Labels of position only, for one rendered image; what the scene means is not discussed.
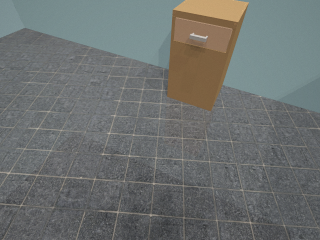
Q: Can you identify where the cabinet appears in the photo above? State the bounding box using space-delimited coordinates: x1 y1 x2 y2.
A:
167 0 249 111

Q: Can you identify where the handle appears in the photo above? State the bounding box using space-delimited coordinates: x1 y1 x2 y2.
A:
189 33 208 42

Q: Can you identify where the drawer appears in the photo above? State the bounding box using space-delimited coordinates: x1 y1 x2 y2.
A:
174 17 233 52

